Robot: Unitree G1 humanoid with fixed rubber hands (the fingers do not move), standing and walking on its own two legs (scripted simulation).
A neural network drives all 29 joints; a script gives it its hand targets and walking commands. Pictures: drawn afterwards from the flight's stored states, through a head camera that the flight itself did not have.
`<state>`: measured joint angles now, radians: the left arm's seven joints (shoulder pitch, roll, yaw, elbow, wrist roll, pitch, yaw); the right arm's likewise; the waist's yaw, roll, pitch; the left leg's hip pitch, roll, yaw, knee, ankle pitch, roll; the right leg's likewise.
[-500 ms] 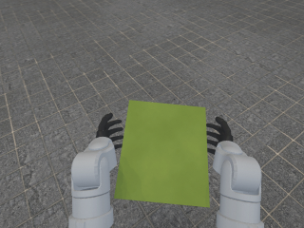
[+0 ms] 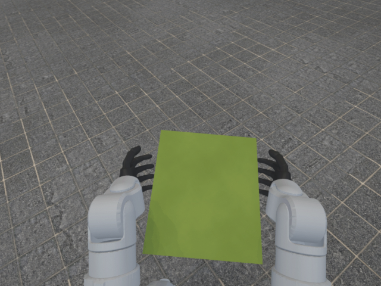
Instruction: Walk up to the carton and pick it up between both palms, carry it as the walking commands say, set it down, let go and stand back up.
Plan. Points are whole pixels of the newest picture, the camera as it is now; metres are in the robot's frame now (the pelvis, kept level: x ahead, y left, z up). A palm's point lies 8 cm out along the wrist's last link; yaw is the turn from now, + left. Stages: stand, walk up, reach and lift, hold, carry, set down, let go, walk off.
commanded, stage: carry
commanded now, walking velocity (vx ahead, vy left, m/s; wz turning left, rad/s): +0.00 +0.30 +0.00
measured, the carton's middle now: (201, 199) +0.32 +0.00 +0.00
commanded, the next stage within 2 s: none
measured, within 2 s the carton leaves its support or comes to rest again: neither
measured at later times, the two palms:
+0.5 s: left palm (28, 216) +0.24 +0.31 +0.10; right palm (183, 216) +0.24 +0.03 +0.09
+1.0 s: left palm out of the picture +0.16 +0.50 +0.08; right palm (68, 251) +0.18 +0.22 +0.08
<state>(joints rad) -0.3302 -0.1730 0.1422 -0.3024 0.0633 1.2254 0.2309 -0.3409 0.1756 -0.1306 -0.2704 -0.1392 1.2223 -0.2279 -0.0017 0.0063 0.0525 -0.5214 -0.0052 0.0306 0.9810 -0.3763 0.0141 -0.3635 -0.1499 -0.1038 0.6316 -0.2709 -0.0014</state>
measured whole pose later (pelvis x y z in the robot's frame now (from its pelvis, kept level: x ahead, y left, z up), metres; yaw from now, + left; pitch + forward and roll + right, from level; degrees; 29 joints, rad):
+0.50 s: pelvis -0.06 +0.17 -0.01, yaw -2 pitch -1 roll -1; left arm -0.31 -0.17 0.14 -0.35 0.06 1.22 0.24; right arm -0.34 0.18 -0.12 -0.27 -0.13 1.20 -0.21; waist 0.02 0.01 0.05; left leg -0.39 -0.03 0.16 0.61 -0.21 0.13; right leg -0.41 -0.02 -0.12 0.91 -0.53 0.08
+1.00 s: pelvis -0.12 +0.33 +0.00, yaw +3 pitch -1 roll -2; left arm -0.30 -0.16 0.13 -0.35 0.05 1.23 0.24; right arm -0.33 0.17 -0.11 -0.27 -0.13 1.22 -0.22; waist 0.02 0.00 0.10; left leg -0.37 0.01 0.04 0.60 -0.22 0.05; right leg -0.47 -0.13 -0.08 1.04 -0.54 0.11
